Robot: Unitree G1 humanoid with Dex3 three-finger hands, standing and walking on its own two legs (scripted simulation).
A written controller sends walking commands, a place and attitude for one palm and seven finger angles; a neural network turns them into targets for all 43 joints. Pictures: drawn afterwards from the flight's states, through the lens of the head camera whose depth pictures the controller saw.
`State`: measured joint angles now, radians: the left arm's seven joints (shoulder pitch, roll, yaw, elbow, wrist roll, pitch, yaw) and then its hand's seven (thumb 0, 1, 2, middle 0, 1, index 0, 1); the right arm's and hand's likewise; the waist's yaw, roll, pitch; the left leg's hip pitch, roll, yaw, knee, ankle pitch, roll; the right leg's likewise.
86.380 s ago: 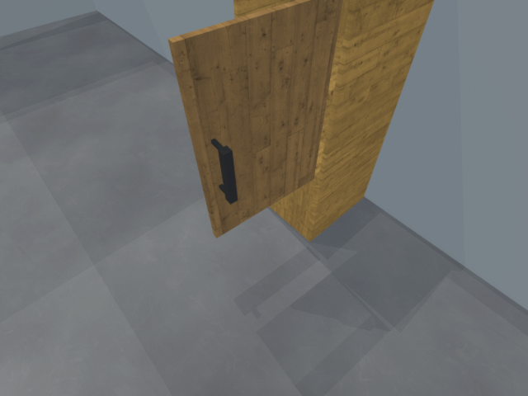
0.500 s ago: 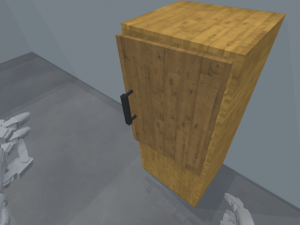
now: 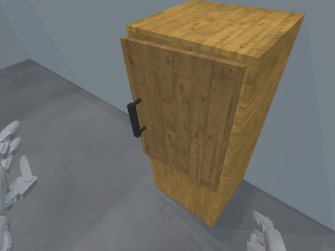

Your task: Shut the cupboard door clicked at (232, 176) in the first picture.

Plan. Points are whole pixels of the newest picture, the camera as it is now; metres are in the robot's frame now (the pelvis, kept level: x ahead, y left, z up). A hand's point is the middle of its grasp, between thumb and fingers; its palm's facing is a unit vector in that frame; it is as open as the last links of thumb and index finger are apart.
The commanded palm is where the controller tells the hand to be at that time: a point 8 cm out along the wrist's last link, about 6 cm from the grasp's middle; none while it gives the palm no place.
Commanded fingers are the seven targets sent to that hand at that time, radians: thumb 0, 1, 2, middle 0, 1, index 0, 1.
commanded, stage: step back with the hand held close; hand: left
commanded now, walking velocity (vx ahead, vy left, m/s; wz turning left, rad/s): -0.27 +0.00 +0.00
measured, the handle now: (138, 118) +0.62 +0.20 -0.06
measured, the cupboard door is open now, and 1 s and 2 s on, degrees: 5 5 5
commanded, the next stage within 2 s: stop stepping back and stand still in 1.32 s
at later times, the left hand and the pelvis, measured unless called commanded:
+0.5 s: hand (7, 194) +0.16 +0.30 +0.16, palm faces +0.43 -0.75 -0.50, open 7.4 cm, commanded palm +0.10 +0.33 +0.17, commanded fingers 0.00 0.90 0.90 -0.20 -0.30 -0.20 -0.30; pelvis -0.05 +0.03 -0.01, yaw -1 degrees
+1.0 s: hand out of the picture +0.10 +0.29 +0.16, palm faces +0.46 -0.77 -0.44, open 7.4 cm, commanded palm +0.03 +0.33 +0.17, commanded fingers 0.00 0.90 0.90 -0.20 -0.30 -0.20 -0.30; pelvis -0.11 +0.03 -0.02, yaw +1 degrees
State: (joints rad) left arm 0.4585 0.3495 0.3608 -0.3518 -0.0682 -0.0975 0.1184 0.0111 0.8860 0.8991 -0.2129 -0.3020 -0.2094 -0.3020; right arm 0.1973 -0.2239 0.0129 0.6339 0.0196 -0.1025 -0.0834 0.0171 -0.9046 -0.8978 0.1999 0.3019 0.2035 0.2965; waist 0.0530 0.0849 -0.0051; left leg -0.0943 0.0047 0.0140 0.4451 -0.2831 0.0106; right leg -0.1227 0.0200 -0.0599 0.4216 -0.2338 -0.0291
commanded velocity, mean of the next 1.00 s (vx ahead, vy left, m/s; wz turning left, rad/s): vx -0.31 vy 0.00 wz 0.00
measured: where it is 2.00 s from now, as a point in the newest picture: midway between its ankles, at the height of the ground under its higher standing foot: outside the picture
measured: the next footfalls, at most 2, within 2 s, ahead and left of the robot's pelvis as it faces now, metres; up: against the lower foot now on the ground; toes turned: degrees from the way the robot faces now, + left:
right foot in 1.22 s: -0.21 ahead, -0.10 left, +0.00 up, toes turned +3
left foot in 1.62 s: -0.13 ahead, +0.12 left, +0.00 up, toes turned +1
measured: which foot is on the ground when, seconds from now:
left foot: down 0.00-1.00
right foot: down 0.00-1.00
